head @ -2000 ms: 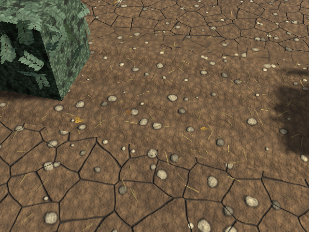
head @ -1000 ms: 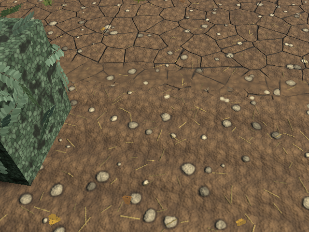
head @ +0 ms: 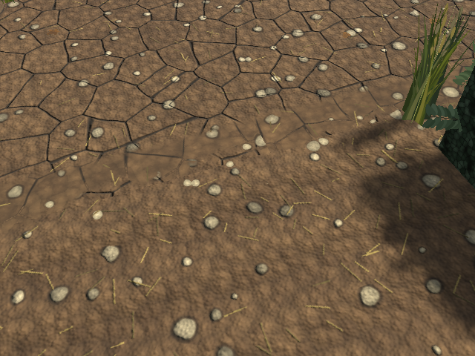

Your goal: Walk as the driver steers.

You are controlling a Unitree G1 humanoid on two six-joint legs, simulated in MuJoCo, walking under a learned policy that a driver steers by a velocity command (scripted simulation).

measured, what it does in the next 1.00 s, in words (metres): steps on the spot: left foot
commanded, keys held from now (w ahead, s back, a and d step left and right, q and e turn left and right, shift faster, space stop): no key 1.00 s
